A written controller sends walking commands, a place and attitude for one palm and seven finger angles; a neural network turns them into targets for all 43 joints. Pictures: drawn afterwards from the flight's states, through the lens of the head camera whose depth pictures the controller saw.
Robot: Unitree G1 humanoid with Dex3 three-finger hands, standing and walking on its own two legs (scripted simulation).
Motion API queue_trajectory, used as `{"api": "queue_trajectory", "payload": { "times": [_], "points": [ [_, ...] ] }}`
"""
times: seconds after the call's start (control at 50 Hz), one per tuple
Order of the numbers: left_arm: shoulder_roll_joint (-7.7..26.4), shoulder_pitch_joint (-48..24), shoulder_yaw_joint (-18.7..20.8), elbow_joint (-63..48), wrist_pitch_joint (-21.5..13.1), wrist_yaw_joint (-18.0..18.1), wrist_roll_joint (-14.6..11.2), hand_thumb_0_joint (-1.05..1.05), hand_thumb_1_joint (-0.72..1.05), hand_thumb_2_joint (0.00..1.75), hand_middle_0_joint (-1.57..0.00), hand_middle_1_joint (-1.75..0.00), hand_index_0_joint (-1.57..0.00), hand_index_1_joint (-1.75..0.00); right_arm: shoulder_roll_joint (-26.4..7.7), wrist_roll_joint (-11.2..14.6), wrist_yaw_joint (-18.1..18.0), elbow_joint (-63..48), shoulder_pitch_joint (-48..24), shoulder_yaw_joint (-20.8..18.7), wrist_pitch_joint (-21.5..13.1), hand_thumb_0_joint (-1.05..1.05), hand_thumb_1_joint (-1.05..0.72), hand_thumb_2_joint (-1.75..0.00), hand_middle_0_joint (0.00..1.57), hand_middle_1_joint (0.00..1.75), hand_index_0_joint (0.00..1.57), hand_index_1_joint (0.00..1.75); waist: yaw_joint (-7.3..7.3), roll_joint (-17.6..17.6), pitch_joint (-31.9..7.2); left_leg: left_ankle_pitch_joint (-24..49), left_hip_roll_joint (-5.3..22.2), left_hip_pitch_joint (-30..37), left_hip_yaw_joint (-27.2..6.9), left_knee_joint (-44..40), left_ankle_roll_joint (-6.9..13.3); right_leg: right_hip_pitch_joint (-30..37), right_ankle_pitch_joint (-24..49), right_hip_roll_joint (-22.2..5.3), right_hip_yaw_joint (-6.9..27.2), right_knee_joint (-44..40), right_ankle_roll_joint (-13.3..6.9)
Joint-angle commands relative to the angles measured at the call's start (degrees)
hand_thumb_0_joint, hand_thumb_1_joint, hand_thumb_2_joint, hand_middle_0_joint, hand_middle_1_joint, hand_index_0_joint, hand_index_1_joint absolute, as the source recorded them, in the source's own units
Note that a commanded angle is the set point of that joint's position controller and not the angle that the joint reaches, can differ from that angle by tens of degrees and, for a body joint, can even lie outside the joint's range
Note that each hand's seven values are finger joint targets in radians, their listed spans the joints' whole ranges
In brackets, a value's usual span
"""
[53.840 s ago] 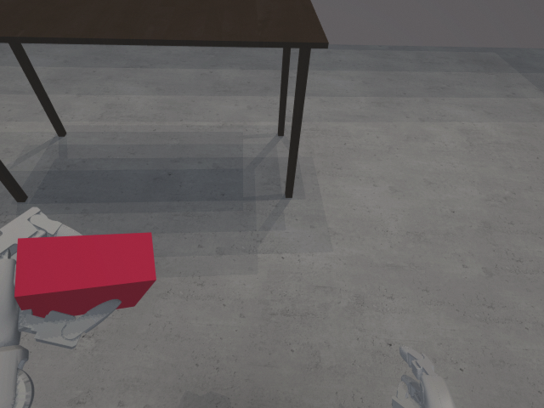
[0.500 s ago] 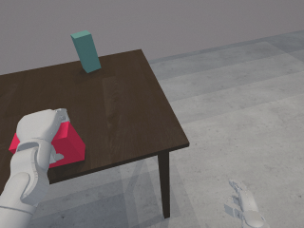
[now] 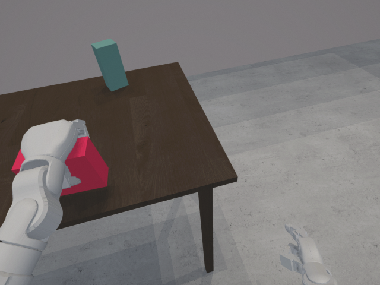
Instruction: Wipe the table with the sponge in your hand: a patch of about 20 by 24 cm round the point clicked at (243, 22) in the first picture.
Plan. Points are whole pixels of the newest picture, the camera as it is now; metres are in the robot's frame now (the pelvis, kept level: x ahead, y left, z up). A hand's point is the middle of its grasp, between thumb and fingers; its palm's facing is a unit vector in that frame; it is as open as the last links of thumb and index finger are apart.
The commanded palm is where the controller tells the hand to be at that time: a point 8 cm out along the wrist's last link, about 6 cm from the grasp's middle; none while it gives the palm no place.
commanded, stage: lift the sponge slowly off the table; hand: left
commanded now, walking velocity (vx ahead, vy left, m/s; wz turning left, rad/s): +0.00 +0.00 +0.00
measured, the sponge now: (70, 173) +0.27 +0.31 +0.11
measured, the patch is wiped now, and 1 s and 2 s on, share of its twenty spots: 0.90 0.90 0.90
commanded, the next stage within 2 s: bring the sponge back beside the body in 0.88 s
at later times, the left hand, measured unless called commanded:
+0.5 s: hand (62, 142) +0.29 +0.30 +0.19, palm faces +0.11 -0.02 -0.99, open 9.5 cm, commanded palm +0.25 +0.31 +0.27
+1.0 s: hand (58, 133) +0.29 +0.30 +0.21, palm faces +0.12 -0.03 -0.99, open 9.5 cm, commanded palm +0.25 +0.31 +0.29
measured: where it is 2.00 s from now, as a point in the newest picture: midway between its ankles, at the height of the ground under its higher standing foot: outside the picture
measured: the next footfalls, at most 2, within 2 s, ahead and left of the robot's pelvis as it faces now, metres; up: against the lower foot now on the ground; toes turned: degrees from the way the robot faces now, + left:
none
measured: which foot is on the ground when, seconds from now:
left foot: down 0.00-1.00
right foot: down 0.00-1.00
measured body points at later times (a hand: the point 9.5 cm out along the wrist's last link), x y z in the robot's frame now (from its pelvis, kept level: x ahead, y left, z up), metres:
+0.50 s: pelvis +0.00 +0.00 +0.00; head -0.02 -0.04 +0.45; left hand +0.28 +0.30 +0.24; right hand +0.25 -0.20 -0.08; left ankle +0.03 +0.12 -0.74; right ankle -0.02 -0.10 -0.74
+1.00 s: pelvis +0.00 +0.00 +0.00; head -0.01 -0.05 +0.44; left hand +0.28 +0.30 +0.26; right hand +0.26 -0.19 -0.08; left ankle +0.03 +0.12 -0.74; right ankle -0.02 -0.10 -0.74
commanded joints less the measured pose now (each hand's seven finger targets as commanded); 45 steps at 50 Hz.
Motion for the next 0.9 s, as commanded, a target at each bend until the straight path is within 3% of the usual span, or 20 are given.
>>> {"api": "queue_trajectory", "payload": {
  "times": [0.0,0.04,0.06,0.14,0.16,0.18,0.24,0.26,0.3,0.34,0.36,0.44,0.46,0.54,0.56,0.62,0.68,0.74,0.84,0.88],
  "points": [
    [17.9,-20.1,12.2,-11.1,-0.3,3.4,2.2,0.00,0.10,1.30,-1.20,-1.60,-1.20,-1.60,-5.3,-0.5,0.1,-10.0,-13.0,-2.3,-3.2,0.00,-0.90,-0.90,0.20,0.30,0.20,0.30,0.07,-0.4,-14.6,11.9,-2.7,4.6,1.6,-2.0,1.9,2.4,12.9,1.6,1.9,-3.1,-1.3],
    [19.9,-19.3,14.0,-9.6,0.8,3.3,2.2,0.00,0.10,1.30,-1.20,-1.60,-1.20,-1.60,-5.5,-0.3,0.2,-10.3,-13.6,-2.1,-2.9,0.00,-0.90,-0.90,0.20,0.30,0.20,0.30,0.62,-1.3,-14.7,10.9,-2.6,3.8,1.4,-2.1,1.7,2.5,11.7,1.7,2.6,-3.0,-1.4],
    [16.3,-19.9,10.6,-7.7,1.2,2.9,1.8,0.00,0.10,1.30,-1.20,-1.60,-1.20,-1.60,-5.1,-0.2,0.2,-10.1,-13.8,-1.6,-2.9,0.00,-0.90,-0.90,0.20,0.30,0.20,0.30,-0.16,-2.2,-12.4,10.2,-2.5,2.9,2.0,-2.1,1.8,1.3,11.3,1.3,2.0,-3.3,-1.0],
    [20.2,-22.0,12.9,-7.0,2.6,1.8,1.7,0.00,0.10,1.30,-1.20,-1.60,-1.20,-1.60,-6.0,0.0,0.4,-10.3,-14.2,-1.9,-2.6,0.00,-0.90,-0.90,0.20,0.30,0.20,0.30,0.20,-1.5,-13.4,9.3,-2.4,2.7,1.6,-2.1,1.8,1.2,10.5,1.5,2.8,-3.3,-1.2],
    [18.2,-21.8,11.0,-6.8,2.7,1.2,1.3,0.00,0.10,1.30,-1.20,-1.60,-1.20,-1.60,-5.6,0.0,0.3,-10.6,-14.2,-1.7,-2.8,0.00,-0.90,-0.90,0.20,0.30,0.20,0.30,-0.01,-2.6,-13.2,9.5,-2.6,2.4,1.9,-1.7,1.9,1.4,11.1,1.1,2.3,-2.9,-0.8],
    [18.3,-23.4,10.6,-6.9,2.5,0.8,1.1,0.00,0.10,1.30,-1.20,-1.60,-1.20,-1.60,-5.7,0.1,0.2,-10.1,-13.8,-1.8,-2.8,0.00,-0.90,-0.90,0.20,0.30,0.20,0.30,-0.68,-1.8,-13.7,9.6,-2.6,3.0,2.0,-1.7,2.0,1.3,11.5,1.1,2.3,-3.1,-0.7],
    [19.8,-23.9,11.7,-10.6,2.2,-0.3,1.0,0.00,0.10,1.30,-1.20,-1.60,-1.20,-1.60,-5.9,0.2,0.2,-11.1,-14.1,-2.0,-3.0,0.00,-0.90,-0.90,0.20,0.30,0.20,0.30,-0.37,-0.7,-15.6,11.4,-2.6,3.8,1.5,-1.2,2.1,2.0,13.6,1.4,2.4,-2.3,-1.0],
    [17.1,-23.4,9.4,-10.6,1.9,-0.8,0.8,0.00,0.10,1.30,-1.20,-1.60,-1.20,-1.60,-5.3,0.1,0.1,-11.2,-14.1,-1.7,-3.2,0.00,-0.90,-0.90,0.20,0.30,0.20,0.30,-0.76,-0.8,-15.2,11.6,-2.8,3.9,1.8,-1.0,2.3,1.8,13.7,1.2,1.8,-2.2,-0.7],
    [18.9,-23.7,10.6,-9.6,1.3,-1.1,0.9,0.00,0.10,1.30,-1.20,-1.60,-1.20,-1.60,-5.7,0.0,-0.1,-10.7,-13.2,-1.9,-3.2,0.00,-0.90,-0.90,0.20,0.30,0.20,0.30,-0.99,-0.9,-13.4,10.3,-2.7,3.6,1.7,-1.3,2.2,0.6,12.5,1.2,1.8,-2.9,-0.5],
    [21.6,-25.3,12.8,-10.8,1.3,-0.8,1.6,0.00,0.10,1.30,-1.20,-1.60,-1.20,-1.60,-6.0,0.0,-0.1,-10.9,-13.5,-2.0,-3.1,0.00,-0.90,-0.90,0.20,0.30,0.20,0.30,-0.41,-0.5,-14.9,10.3,-2.5,3.7,1.3,-1.0,2.1,0.9,11.8,1.4,2.4,-2.5,-1.1],
    [19.6,-24.9,11.4,-10.5,1.0,-0.8,1.5,0.00,0.10,1.30,-1.20,-1.60,-1.20,-1.60,-5.3,0.0,0.0,-11.3,-13.6,-1.6,-3.3,0.00,-0.90,-0.90,0.20,0.30,0.20,0.30,-0.26,-1.7,-14.3,10.6,-2.7,3.2,1.4,-1.0,2.2,1.2,11.9,1.1,1.8,-2.2,-0.8],
    [23.2,-27.4,14.3,-10.1,1.1,0.2,1.4,0.00,0.10,1.30,-1.20,-1.60,-1.20,-1.60,-5.9,0.0,0.1,-10.8,-13.4,-1.9,-2.9,0.00,-0.90,-0.90,0.20,0.30,0.20,0.30,0.29,0.1,-15.9,10.8,-2.6,3.4,1.2,-1.2,1.8,1.8,11.9,1.4,2.5,-2.2,-1.4],
    [21.0,-27.6,12.7,-10.6,0.9,0.3,1.1,0.00,0.10,1.30,-1.20,-1.60,-1.20,-1.60,-5.3,0.1,0.2,-11.0,-13.6,-1.7,-3.1,0.00,-0.90,-0.90,0.20,0.30,0.20,0.30,0.16,-0.4,-15.8,11.4,-2.7,3.4,1.5,-0.9,1.9,1.9,12.5,1.0,2.2,-2.0,-1.1],
    [19.8,-28.3,11.6,-10.6,2.7,0.1,0.6,0.00,0.10,1.30,-1.20,-1.60,-1.20,-1.60,-5.4,0.3,0.7,-11.1,-14.3,-1.8,-2.8,0.00,-0.90,-0.90,0.20,0.30,0.20,0.30,0.01,1.1,-15.6,11.8,-2.5,3.6,1.2,-1.2,1.6,1.5,13.0,1.4,2.2,-2.1,-1.4],
    [18.7,-27.3,10.6,-9.2,3.2,-0.3,0.4,0.00,0.10,1.30,-1.20,-1.60,-1.20,-1.60,-5.2,0.4,0.7,-10.9,-14.1,-1.5,-2.9,0.00,-0.90,-0.90,0.20,0.30,0.20,0.30,0.03,-1.0,-14.7,11.4,-2.4,2.9,1.4,-1.3,1.7,1.3,12.6,1.1,1.7,-2.0,-1.0],
    [20.8,-28.2,11.4,-7.9,4.3,-1.3,0.6,0.00,0.10,1.30,-1.20,-1.60,-1.20,-1.60,-5.9,0.3,0.7,-10.8,-14.0,-1.8,-2.3,0.00,-0.90,-0.90,0.20,0.30,0.20,0.30,-0.06,-1.7,-14.0,10.9,-2.4,2.4,1.3,-1.5,1.8,0.9,12.8,1.1,2.0,-2.1,-0.8],
    [19.7,-29.0,10.1,-10.3,4.9,-2.5,0.5,0.00,0.10,1.30,-1.20,-1.60,-1.20,-1.60,-5.5,0.5,0.8,-11.4,-14.3,-1.5,-2.2,0.00,-0.90,-0.90,0.20,0.30,0.20,0.30,-0.09,-1.4,-16.6,12.7,-2.3,3.2,1.3,-1.1,1.9,2.1,14.6,1.0,1.8,-1.3,-0.9],
    [22.5,-29.1,12.4,-12.3,5.3,-3.2,0.8,0.00,0.10,1.30,-1.20,-1.60,-1.20,-1.60,-5.8,0.5,0.9,-11.9,-14.8,-1.7,-2.0,0.00,-0.90,-0.90,0.20,0.30,0.20,0.30,0.38,-0.4,-18.5,13.3,-2.3,3.5,1.0,-0.7,1.9,2.5,15.2,1.3,2.2,-0.8,-1.2],
    [21.1,-27.0,11.6,-12.1,5.8,-4.2,0.5,0.00,0.10,1.30,-1.20,-1.60,-1.20,-1.60,-5.5,0.6,1.3,-12.3,-15.0,-1.4,-1.5,0.00,-0.90,-0.90,0.20,0.30,0.20,0.30,0.64,-0.7,-16.1,13.1,-2.2,2.7,1.1,-0.7,1.8,1.2,14.4,1.3,1.7,-0.7,-1.2],
    [20.1,-27.8,10.3,-10.2,5.6,-4.2,0.7,0.00,0.10,1.30,-1.20,-1.60,-1.20,-1.60,-5.3,0.6,1.1,-11.7,-14.4,-1.3,-1.5,0.00,-0.90,-0.90,0.20,0.30,0.20,0.30,-0.11,-2.1,-14.9,11.9,-2.1,2.4,1.3,-0.8,1.9,0.5,13.2,1.1,1.6,-1.1,-0.8]
  ]
}}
